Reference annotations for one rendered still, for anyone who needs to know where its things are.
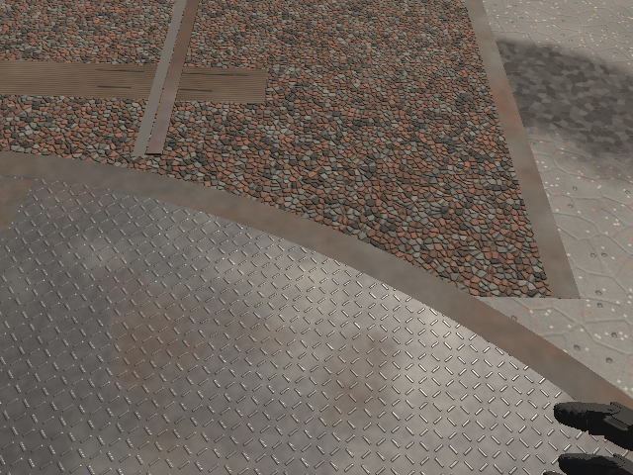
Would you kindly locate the robot right hand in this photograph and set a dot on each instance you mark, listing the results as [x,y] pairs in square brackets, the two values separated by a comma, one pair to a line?
[614,421]

